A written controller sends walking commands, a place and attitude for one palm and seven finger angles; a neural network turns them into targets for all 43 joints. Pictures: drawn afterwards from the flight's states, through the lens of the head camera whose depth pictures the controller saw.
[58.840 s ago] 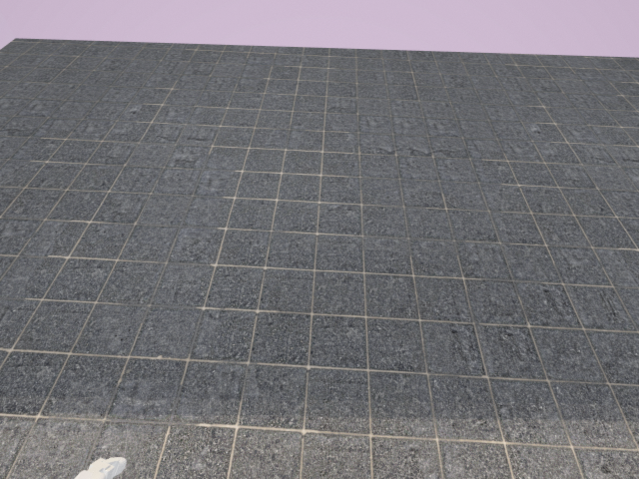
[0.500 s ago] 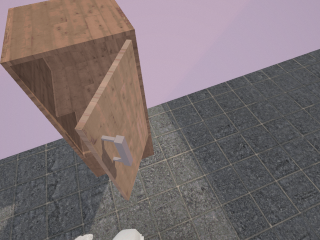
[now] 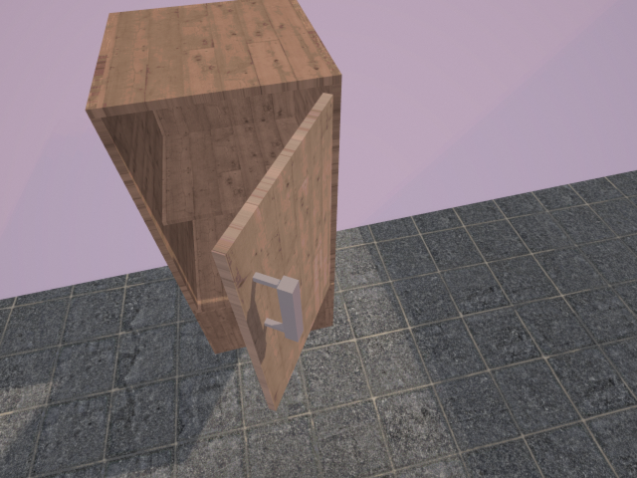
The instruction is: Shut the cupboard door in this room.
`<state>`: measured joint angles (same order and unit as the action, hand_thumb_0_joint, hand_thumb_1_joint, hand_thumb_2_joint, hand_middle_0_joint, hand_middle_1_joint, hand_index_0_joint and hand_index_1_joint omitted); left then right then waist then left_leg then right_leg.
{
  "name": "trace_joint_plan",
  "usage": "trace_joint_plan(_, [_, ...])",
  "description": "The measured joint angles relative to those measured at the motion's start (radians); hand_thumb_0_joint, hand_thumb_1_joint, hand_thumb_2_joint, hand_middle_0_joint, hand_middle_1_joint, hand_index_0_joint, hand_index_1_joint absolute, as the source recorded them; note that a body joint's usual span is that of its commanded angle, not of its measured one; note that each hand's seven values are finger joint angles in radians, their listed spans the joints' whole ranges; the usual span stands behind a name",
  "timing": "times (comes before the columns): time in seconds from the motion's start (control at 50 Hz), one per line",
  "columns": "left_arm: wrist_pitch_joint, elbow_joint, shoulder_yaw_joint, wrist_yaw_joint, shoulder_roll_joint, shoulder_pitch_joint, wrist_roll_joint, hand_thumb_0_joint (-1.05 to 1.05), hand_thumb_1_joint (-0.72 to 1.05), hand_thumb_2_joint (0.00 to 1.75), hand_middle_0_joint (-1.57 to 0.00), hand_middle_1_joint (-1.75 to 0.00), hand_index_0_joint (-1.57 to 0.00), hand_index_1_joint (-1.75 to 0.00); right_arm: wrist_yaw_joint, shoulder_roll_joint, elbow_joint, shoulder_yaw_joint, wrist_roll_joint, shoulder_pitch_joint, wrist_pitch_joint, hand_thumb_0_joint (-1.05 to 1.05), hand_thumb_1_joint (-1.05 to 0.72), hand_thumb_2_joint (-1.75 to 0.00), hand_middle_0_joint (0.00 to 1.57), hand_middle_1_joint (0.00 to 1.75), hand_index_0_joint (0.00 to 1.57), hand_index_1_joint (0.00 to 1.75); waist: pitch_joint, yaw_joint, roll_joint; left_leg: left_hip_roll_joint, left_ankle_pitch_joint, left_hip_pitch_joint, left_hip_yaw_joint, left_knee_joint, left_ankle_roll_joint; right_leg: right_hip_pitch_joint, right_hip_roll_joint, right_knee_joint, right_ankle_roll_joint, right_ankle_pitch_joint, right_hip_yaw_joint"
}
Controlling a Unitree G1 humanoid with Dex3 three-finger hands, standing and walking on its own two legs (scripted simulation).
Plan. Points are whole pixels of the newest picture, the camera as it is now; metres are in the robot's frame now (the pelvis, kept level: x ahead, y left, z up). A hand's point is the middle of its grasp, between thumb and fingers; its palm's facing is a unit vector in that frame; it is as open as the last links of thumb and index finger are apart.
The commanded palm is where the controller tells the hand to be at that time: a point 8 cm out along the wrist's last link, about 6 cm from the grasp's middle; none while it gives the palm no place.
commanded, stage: stand and wait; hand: left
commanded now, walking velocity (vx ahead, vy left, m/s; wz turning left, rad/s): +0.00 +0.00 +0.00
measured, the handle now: (278, 307) +0.36 +0.10 -0.04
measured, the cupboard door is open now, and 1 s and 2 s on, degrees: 55 55 55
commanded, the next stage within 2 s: turn or walk to find it in 0.58 s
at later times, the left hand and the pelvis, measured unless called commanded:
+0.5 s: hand out of the picture +0.04 +0.18 -0.17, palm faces +0.04 -0.98 -0.21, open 7.3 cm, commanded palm none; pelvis +0.02 +0.00 +0.01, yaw +0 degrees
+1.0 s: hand out of the picture +0.03 +0.19 -0.18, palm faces +0.17 -0.96 -0.21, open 7.4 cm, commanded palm none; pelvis +0.01 +0.01 +0.00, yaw +7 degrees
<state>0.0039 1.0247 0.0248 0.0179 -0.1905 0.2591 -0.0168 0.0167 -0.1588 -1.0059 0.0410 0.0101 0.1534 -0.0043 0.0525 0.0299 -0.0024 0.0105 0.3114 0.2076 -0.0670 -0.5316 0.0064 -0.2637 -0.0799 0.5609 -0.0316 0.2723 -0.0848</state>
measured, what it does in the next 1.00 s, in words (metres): stands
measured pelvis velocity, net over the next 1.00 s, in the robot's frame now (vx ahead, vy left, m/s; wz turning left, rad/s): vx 0.01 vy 0.01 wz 0.13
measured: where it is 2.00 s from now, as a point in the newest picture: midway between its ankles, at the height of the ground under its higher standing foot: outside the picture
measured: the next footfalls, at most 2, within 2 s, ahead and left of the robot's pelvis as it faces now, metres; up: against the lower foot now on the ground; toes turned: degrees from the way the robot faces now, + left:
right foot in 1.38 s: +0.08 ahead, -0.12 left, +0.00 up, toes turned +14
left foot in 1.78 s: -0.04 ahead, +0.08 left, +0.00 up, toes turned +26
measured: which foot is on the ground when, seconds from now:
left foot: down 0.00-1.00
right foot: down 0.00-1.00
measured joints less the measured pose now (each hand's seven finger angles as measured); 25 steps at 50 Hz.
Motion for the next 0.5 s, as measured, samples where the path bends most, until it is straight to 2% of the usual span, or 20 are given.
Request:
trace_joint_plan(0.04, [-0.006, 0.018, -0.012, 0.0, 0.03, -0.001, -0.002, 0.01, 0.91, 0.9, -0.2, -0.3, -0.2, -0.29, 0.001, -0.018, -0.01, 0.01, -0.003, 0.009, -0.006, -0.01, -0.93, -0.89, 0.2, 0.3, 0.2, 0.3, -0.002, -0.017, -0.03, 0.011, 0.037, 0.001, 0.015, -0.024, 0.008, 0.009, 0.01, 0.007, 0.027, 0.015, -0.015])
trace_joint_plan(0.08, [-0.008, 0.027, -0.014, 0.004, 0.046, 0.001, -0.005, 0.01, 0.92, 0.9, -0.2, -0.3, -0.2, -0.29, 0.0, -0.027, -0.024, 0.01, 0.001, 0.024, -0.018, -0.01, -0.94, -0.89, 0.2, 0.3, 0.2, 0.3, -0.011, -0.022, -0.034, 0.012, 0.092, 0.01, 0.026, -0.059, 0.009, 0.019, 0.014, -0.01, 0.035, 0.022, -0.024])
trace_joint_plan(0.12, [-0.008, 0.036, -0.01, 0.007, 0.044, -0.001, -0.003, 0.01, 0.93, 0.9, -0.2, -0.3, -0.2, -0.29, 0.001, -0.029, -0.04, 0.006, 0.003, 0.041, -0.018, -0.01, -0.93, -0.9, 0.2, 0.3, 0.2, 0.3, -0.011, -0.023, -0.027, 0.016, 0.073, 0.003, 0.032, -0.049, 0.008, 0.026, 0.02, -0.028, 0.038, 0.017, -0.028])
trace_joint_plan(0.16, [-0.009, 0.044, -0.009, 0.006, 0.042, -0.005, 0.003, 0.02, 0.94, 0.9, -0.2, -0.3, -0.2, -0.29, 0.002, -0.031, -0.057, 0.0, 0.004, 0.062, -0.007, 0.0, -0.93, -0.9, 0.2, 0.3, 0.2, 0.3, -0.01, -0.027, -0.028, 0.028, -0.006, -0.025, 0.041, 0.021, 0.01, 0.028, 0.03, -0.029, 0.036, 0.018, -0.037])
trace_joint_plan(0.28, [-0.007, 0.068, -0.009, 0.01, 0.025, -0.027, 0.012, 0.01, 0.93, 0.9, -0.2, -0.3, -0.2, -0.29, 0.011, 0.0, -0.121, -0.02, 0.005, 0.11, 0.009, 0.0, -0.92, -0.9, 0.2, 0.3, 0.2, 0.3, -0.001, -0.02, 0.007, 0.025, -0.003, -0.07, 0.035, 0.078, 0.018, 0.069, 0.03, -0.082, 0.029, 0.001, -0.034])
trace_joint_plan(0.5, [-0.009, 0.082, -0.012, 0.018, 0.026, -0.027, 0.014, 0.01, 0.93, 0.9, -0.2, -0.3, -0.2, -0.29, 0.02, 0.047, -0.141, -0.034, 0.004, 0.139, 0.018, 0.01, -0.91, -0.9, 0.2, 0.3, 0.2, 0.3, -0.006, -0.03, 0.002, 0.023, -0.015, -0.113, 0.02, 0.125, 0.012, 0.106, 0.033, -0.13, 0.022, -0.017, -0.022])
